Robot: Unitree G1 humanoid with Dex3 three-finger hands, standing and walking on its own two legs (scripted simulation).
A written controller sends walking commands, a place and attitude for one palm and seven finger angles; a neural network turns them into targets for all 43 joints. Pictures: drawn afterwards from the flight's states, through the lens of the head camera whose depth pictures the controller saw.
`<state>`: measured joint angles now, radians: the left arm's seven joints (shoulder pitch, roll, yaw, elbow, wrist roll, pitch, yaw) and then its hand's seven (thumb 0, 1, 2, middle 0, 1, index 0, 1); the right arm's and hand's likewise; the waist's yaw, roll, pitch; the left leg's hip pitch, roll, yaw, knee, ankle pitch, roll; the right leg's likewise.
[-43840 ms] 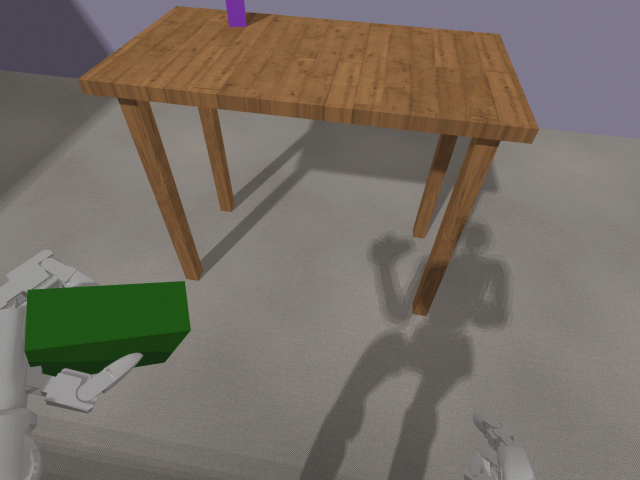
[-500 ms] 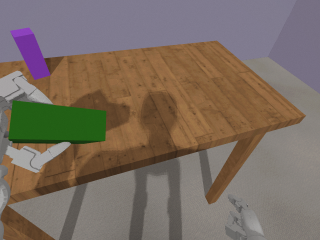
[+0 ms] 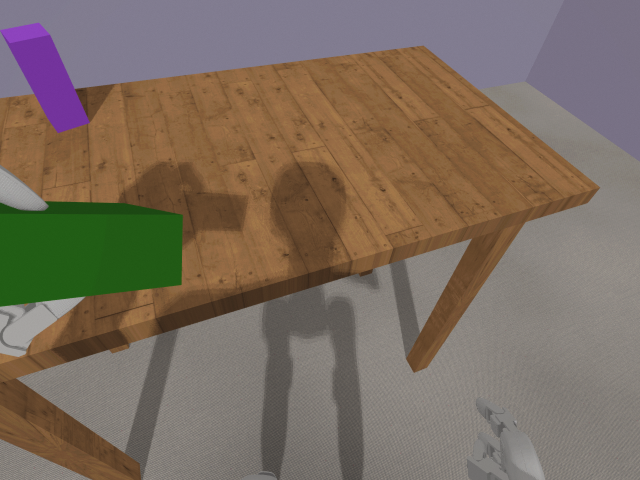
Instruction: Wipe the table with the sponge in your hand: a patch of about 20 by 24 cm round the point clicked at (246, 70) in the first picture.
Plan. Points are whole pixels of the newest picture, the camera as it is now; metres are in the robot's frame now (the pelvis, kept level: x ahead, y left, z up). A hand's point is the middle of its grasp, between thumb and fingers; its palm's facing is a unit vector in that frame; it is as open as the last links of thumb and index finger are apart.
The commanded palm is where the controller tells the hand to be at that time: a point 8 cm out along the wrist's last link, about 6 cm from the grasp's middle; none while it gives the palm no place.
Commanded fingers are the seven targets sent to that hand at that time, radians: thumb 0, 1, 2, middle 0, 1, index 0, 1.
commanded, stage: step back with the hand held close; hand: left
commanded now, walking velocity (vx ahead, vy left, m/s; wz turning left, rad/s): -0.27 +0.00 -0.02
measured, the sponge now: (91, 240) +0.24 +0.19 +0.26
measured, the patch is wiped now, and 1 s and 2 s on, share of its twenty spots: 1.00 1.00 1.00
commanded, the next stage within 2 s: stop stepping back and stand still in 0.88 s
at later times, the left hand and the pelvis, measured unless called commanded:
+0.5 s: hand out of the picture +0.18 +0.23 +0.29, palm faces +0.49 -0.80 -0.36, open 9.3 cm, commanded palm +0.12 +0.29 +0.29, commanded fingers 0.00 0.10 1.30 -1.20 -1.60 -1.20 -1.60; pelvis -0.04 +0.01 -0.01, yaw +0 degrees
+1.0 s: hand out of the picture +0.10 +0.23 +0.28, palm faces +0.44 -0.82 -0.35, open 9.3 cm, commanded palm +0.02 +0.28 +0.29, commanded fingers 0.00 0.10 1.30 -1.20 -1.60 -1.20 -1.60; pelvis -0.15 +0.00 +0.00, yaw -2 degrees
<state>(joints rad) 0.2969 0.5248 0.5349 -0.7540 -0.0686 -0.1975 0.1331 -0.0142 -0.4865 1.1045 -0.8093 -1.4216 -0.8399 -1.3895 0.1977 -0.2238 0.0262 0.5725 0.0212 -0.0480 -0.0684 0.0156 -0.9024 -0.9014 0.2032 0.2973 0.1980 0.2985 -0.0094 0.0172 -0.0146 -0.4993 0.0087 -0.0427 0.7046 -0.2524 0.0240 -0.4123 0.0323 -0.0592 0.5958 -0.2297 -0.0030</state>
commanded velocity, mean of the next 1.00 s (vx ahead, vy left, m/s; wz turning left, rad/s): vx -0.37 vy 0.00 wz -0.01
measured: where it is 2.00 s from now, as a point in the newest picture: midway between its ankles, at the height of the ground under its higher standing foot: outside the picture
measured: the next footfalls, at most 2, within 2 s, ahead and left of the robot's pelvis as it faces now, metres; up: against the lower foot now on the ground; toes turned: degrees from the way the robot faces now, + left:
right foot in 0.68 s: -0.03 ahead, -0.15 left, +0.00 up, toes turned +0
left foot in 0.90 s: -0.06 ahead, +0.12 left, +0.00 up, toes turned +1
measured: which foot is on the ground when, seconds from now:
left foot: down 0.00-0.68, up 0.70-0.88, down 0.90-1.00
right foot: down 0.00-0.44, up 0.46-0.66, down 0.68-0.90, up 0.92-1.00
